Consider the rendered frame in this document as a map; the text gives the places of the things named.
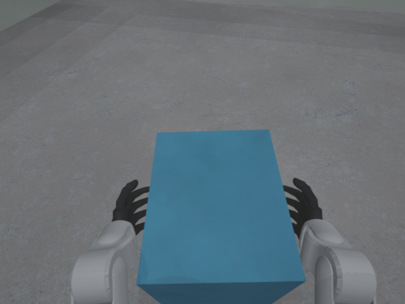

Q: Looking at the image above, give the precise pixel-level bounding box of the robot left hand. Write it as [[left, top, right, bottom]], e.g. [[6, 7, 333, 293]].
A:
[[112, 180, 149, 235]]

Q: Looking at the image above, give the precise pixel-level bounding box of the robot left forearm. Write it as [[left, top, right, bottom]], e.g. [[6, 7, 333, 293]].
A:
[[70, 220, 139, 304]]

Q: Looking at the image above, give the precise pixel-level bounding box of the carton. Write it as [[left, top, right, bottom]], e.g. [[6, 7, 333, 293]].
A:
[[136, 129, 306, 304]]

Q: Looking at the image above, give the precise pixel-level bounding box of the robot right hand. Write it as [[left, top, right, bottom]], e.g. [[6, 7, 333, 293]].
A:
[[283, 178, 323, 238]]

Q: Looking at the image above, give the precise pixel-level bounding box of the robot right forearm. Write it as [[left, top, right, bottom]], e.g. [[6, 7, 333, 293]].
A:
[[299, 219, 377, 304]]

